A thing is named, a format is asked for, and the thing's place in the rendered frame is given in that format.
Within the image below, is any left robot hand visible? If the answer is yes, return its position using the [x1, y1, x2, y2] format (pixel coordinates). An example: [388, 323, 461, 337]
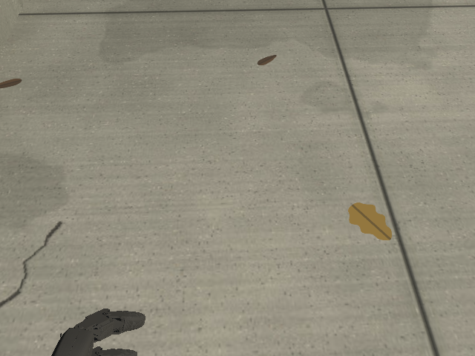
[51, 309, 145, 356]

